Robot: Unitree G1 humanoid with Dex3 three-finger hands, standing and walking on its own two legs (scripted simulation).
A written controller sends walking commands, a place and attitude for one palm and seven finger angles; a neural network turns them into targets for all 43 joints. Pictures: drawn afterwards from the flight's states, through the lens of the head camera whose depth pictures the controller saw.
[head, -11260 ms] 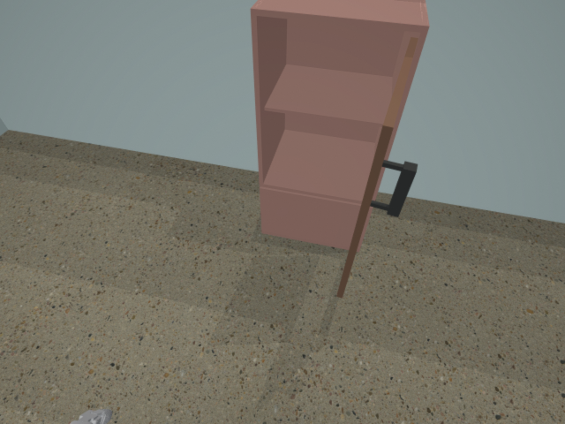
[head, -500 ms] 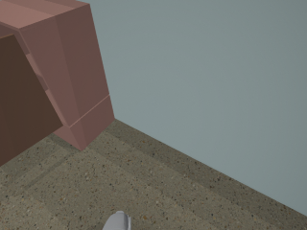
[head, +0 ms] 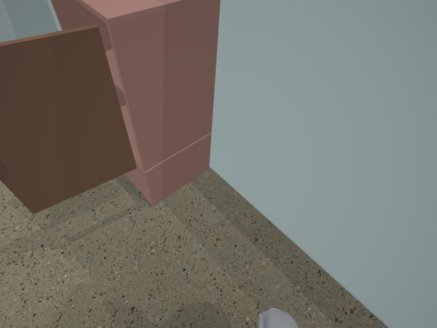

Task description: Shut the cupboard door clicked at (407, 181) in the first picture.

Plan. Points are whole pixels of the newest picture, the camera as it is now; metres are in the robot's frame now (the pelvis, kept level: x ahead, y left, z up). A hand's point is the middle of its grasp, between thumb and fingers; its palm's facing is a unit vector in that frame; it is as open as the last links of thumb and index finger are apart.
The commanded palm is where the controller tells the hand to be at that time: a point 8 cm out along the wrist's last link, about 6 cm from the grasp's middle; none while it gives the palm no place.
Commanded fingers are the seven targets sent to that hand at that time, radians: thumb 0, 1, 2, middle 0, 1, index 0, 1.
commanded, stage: turn to face it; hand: left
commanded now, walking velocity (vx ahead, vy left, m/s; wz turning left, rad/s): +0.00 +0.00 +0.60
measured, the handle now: out of the picture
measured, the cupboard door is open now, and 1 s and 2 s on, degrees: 82 82 82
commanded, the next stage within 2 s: take the last steps up to it in 1.12 s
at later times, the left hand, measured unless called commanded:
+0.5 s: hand out of the picture +0.09 +0.15 -0.14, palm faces +0.28 -0.92 -0.27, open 7.4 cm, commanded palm none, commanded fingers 0.00 0.90 0.90 -0.20 -0.30 -0.20 -0.30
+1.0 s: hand out of the picture -0.08 +0.21 -0.17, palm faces +0.58 -0.78 -0.25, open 7.4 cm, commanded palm none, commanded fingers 0.00 0.90 0.90 -0.20 -0.30 -0.20 -0.30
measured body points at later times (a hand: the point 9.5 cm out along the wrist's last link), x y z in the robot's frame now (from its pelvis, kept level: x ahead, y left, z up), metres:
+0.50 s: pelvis +0.04 -0.06 +0.00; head +0.08 -0.08 +0.45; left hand +0.07 +0.20 -0.12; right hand +0.14 -0.31 -0.16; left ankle -0.03 +0.07 -0.64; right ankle +0.06 -0.17 -0.74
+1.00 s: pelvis +0.00 -0.01 +0.00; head +0.02 +0.03 +0.45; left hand -0.11 +0.25 -0.15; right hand +0.24 -0.14 -0.12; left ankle -0.04 +0.07 -0.74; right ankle +0.08 -0.15 -0.66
